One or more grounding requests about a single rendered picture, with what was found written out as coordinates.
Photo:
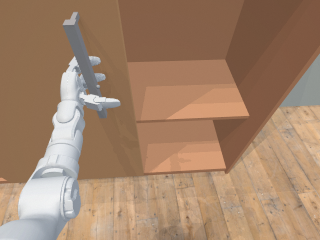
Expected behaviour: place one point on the robot left forearm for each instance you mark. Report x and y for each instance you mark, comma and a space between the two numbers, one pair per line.
64, 148

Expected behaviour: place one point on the robot left hand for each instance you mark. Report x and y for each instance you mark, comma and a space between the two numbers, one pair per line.
72, 85

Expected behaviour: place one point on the robot left upper arm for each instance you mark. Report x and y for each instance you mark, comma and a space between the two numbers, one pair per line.
46, 205

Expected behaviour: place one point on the handle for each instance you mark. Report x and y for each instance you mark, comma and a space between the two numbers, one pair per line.
77, 44

